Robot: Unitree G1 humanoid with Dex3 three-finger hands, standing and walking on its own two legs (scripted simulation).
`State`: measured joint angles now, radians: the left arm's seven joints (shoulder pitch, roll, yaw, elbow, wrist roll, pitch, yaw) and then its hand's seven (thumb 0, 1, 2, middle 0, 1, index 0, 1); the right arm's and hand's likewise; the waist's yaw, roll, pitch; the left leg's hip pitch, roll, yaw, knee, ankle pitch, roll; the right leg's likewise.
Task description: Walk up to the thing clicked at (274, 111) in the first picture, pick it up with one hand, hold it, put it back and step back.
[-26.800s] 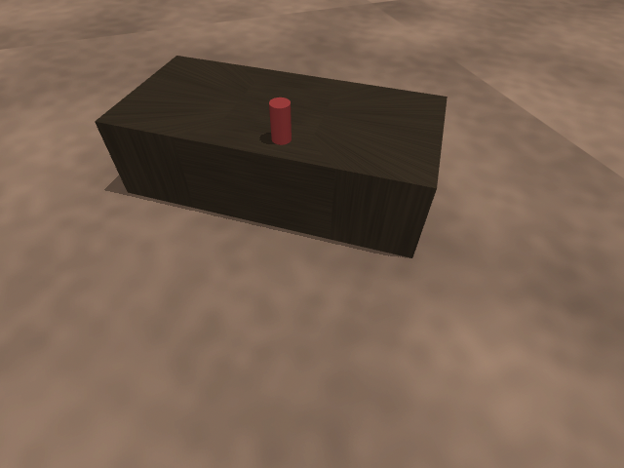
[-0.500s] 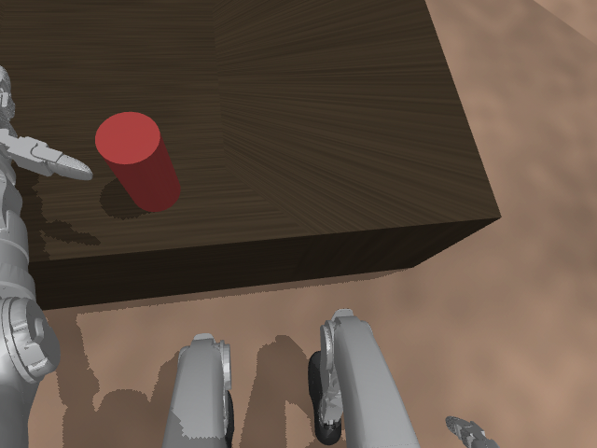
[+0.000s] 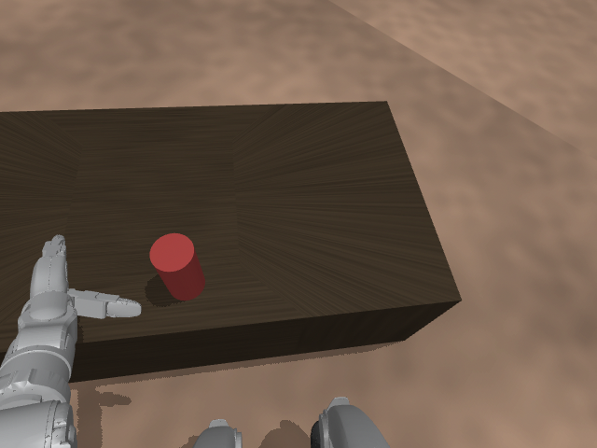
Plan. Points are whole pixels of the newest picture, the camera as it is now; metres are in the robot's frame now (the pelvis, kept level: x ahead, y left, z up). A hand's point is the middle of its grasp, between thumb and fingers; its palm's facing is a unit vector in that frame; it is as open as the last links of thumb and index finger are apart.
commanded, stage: home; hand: left
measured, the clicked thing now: (180, 269) +0.47 +0.18 -0.24
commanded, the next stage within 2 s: none
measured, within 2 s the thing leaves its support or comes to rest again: neither
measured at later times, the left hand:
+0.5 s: hand (137, 416) +0.20 +0.18 -0.04, palm faces +0.15 -0.96 -0.25, open 17.1 cm
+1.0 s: hand out of the picture +0.16 +0.19 -0.07, palm faces -0.01 -0.95 -0.33, open 17.4 cm
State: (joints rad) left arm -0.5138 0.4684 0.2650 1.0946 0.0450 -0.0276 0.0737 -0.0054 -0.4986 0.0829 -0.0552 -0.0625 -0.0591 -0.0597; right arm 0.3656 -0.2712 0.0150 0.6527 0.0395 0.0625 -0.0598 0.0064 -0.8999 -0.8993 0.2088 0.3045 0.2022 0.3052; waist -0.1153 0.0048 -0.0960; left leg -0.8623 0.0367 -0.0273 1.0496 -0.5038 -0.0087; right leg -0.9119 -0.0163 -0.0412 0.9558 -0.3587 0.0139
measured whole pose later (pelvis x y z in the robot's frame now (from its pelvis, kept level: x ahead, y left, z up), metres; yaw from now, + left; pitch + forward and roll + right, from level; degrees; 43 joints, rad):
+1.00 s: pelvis +0.02 -0.01 +0.05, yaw +2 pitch +1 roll +0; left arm 0.27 0.27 -0.02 0.56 0.05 0.04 0.03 0.00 -0.53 0.06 -0.05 -0.06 -0.06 -0.05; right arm 0.23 -0.26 -0.01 0.75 -0.06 0.00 -0.04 0.01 -0.90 -0.90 0.21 0.30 0.20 0.31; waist -0.01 0.01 -0.03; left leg -0.33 0.01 -0.02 0.72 -0.41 -0.02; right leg -0.41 -0.04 -0.04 0.72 -0.33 0.00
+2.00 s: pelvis +0.00 -0.03 +0.07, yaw +3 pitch -4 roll +1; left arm 0.14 0.33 0.00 1.17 0.01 0.00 0.00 0.00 -0.59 0.02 -0.05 -0.05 -0.05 -0.04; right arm 0.22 -0.34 0.02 1.08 -0.02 0.02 -0.02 0.01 -0.90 -0.90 0.21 0.30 0.20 0.30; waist 0.01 0.03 0.03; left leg -0.10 0.02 -0.05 0.37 -0.21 -0.04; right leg -0.18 -0.03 -0.07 0.40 -0.15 -0.01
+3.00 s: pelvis +0.02 -0.03 +0.08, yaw +3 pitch -3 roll +0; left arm 0.10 0.33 0.01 1.17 0.01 -0.01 0.00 0.00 0.54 0.82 -0.20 -0.29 -0.20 -0.29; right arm 0.14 -0.36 0.01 1.11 -0.02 0.01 -0.01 0.01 -0.91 -0.90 0.21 0.30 0.20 0.30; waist 0.01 0.03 0.04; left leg -0.06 0.03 -0.05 0.31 -0.21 -0.04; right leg -0.14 -0.02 -0.08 0.34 -0.15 -0.01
